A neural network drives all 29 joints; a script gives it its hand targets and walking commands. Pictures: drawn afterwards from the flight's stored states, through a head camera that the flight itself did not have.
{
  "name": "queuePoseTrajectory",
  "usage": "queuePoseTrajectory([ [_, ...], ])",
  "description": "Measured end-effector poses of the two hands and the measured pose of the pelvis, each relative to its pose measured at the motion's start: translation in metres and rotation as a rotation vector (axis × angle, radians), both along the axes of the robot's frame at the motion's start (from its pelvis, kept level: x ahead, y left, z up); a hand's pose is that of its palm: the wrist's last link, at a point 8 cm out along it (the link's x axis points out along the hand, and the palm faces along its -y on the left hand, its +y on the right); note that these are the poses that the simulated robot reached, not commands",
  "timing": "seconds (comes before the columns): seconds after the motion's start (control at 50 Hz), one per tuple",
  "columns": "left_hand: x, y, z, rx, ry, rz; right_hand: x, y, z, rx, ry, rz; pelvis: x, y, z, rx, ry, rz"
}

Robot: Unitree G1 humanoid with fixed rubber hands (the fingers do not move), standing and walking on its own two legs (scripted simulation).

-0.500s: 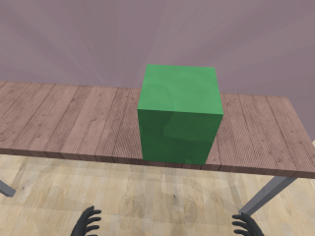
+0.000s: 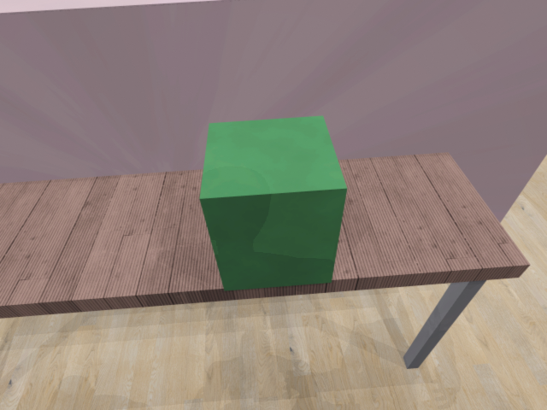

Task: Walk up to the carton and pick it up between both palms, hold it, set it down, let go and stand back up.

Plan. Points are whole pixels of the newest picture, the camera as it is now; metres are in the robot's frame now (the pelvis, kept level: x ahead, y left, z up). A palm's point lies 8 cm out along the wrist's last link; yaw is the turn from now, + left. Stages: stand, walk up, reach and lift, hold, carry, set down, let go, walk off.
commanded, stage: stand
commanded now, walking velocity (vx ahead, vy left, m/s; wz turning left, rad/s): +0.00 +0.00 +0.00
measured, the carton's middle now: (272, 205) +0.49 +0.02 +0.03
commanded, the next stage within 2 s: none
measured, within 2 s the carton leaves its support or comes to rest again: neither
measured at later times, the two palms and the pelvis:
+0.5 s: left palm out of the picture +0.06 +0.20 -0.11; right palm out of the picture -0.03 -0.25 -0.13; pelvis -0.02 -0.02 +0.01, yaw -5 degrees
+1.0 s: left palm out of the picture -0.04 +0.20 -0.13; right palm out of the picture -0.09 -0.21 -0.14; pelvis -0.04 -0.01 +0.01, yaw -6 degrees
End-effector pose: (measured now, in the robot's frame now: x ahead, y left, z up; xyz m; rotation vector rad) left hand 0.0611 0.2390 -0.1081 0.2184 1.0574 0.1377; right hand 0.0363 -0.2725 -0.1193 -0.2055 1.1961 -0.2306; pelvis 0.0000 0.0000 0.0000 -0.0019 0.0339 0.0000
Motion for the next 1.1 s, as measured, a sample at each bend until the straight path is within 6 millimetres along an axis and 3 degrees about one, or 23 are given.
queuePoseTrajectory([
  [0.14,0.014,-0.002,-0.008,-0.027,0.029,-0.039,-0.047,0.014,0.005,-0.012,0.044,-0.065,-0.003,0.003,0.004,0.000,0.004,-0.039],
  [0.28,0.029,-0.015,-0.007,-0.010,0.004,-0.050,-0.054,0.028,-0.012,0.060,0.031,-0.090,-0.005,-0.010,-0.001,0.026,-0.008,-0.079],
  [0.38,0.026,-0.031,0.002,-0.008,-0.007,-0.044,-0.057,0.028,-0.019,0.114,0.027,-0.093,-0.009,-0.016,0.003,0.012,-0.027,-0.077],
  [0.48,0.009,-0.038,0.000,-0.019,0.014,-0.024,-0.065,0.020,-0.016,0.109,0.046,-0.103,-0.014,-0.021,0.007,0.008,-0.032,-0.085],
  [0.62,-0.033,-0.042,-0.014,-0.049,0.123,0.003,-0.090,0.012,-0.006,0.065,0.095,-0.136,-0.023,-0.021,0.011,0.000,-0.038,-0.094],
  [0.84,-0.086,-0.037,-0.020,-0.061,0.282,0.021,-0.123,0.042,-0.013,0.116,0.183,-0.161,-0.034,-0.012,0.012,0.004,-0.046,-0.102],
  [0.96,-0.098,-0.037,-0.020,-0.066,0.319,0.026,-0.127,0.054,-0.017,0.139,0.195,-0.166,-0.035,-0.007,0.013,0.004,-0.046,-0.107],
  [1.1,-0.096,-0.039,-0.024,-0.076,0.329,0.015,-0.122,0.062,-0.017,0.142,0.172,-0.170,-0.035,-0.003,0.012,0.005,-0.052,-0.117],
])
